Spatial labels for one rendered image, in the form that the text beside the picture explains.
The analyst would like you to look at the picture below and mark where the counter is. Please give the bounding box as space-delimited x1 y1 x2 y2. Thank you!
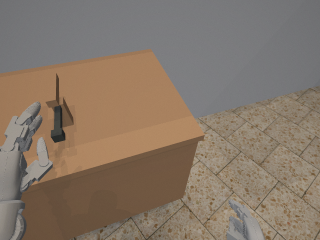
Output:
0 49 205 240

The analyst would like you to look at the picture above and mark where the robot left hand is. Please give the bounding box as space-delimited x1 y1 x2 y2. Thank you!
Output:
0 101 53 201

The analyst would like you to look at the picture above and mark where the robot right hand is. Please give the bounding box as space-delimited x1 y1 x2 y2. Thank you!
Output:
226 199 266 240

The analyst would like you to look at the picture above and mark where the left robot forearm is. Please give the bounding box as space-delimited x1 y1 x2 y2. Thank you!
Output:
0 200 27 240

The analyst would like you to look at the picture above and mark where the tap lever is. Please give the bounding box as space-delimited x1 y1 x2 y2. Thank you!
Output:
50 105 66 143

